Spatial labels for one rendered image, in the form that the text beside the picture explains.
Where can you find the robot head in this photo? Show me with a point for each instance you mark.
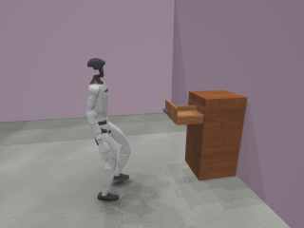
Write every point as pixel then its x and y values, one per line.
pixel 97 63

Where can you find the right robot hand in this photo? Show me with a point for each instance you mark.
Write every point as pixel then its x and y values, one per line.
pixel 105 148

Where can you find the drawer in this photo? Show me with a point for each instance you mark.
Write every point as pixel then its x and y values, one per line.
pixel 185 114

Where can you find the cabinet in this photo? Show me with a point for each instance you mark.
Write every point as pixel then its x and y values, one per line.
pixel 212 147

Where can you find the robot right upper arm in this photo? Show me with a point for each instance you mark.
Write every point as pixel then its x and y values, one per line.
pixel 93 94

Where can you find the handle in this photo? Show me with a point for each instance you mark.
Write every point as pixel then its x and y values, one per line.
pixel 166 112

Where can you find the robot torso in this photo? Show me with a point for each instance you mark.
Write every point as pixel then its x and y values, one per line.
pixel 102 107

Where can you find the robot right forearm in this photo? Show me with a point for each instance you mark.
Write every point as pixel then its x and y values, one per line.
pixel 95 127

